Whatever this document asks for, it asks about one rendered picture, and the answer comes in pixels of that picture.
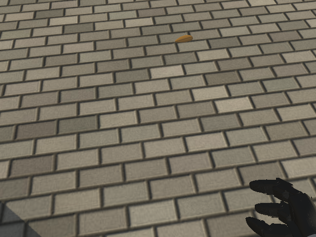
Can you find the robot right hand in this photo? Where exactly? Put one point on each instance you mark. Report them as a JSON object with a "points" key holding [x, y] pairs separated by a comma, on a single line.
{"points": [[299, 214]]}

